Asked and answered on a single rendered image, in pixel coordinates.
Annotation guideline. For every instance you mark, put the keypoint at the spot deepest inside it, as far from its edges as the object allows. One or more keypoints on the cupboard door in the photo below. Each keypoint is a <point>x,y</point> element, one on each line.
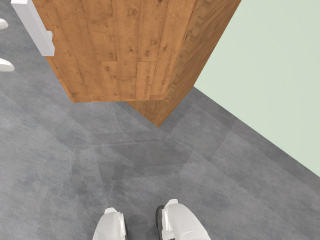
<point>115,50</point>

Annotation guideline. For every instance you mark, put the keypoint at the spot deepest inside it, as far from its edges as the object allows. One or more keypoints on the robot right shin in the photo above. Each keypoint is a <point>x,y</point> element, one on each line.
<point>168,235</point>

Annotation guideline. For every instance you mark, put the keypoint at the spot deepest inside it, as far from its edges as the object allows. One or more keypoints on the handle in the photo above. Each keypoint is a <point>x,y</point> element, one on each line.
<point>30,18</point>

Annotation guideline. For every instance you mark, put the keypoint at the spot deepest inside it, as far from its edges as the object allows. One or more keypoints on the left robot hand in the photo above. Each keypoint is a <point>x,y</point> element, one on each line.
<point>5,66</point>

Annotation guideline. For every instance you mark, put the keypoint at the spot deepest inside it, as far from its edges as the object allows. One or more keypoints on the robot right foot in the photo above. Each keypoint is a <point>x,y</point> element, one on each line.
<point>158,216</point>

